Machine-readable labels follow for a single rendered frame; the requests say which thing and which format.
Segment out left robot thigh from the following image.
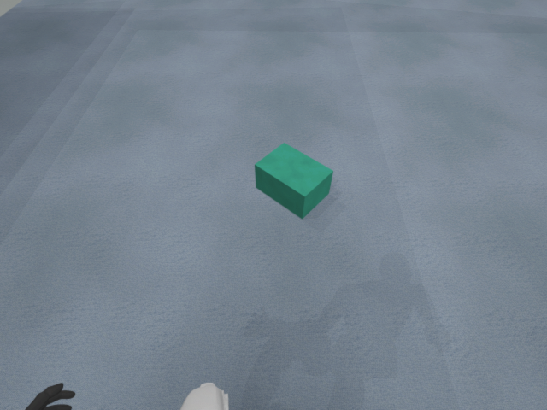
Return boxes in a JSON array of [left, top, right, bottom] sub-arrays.
[[180, 386, 229, 410]]

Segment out carton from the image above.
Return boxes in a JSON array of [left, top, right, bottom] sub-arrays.
[[255, 143, 333, 219]]

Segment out left robot hand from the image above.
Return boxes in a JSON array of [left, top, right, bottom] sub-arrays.
[[25, 383, 75, 410]]

